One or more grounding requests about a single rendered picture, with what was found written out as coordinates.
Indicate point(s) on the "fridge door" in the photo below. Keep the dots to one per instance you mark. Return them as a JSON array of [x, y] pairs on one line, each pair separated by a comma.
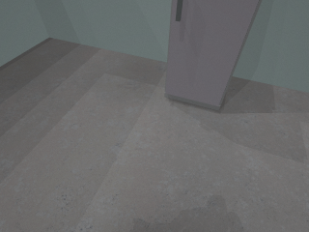
[[204, 47]]

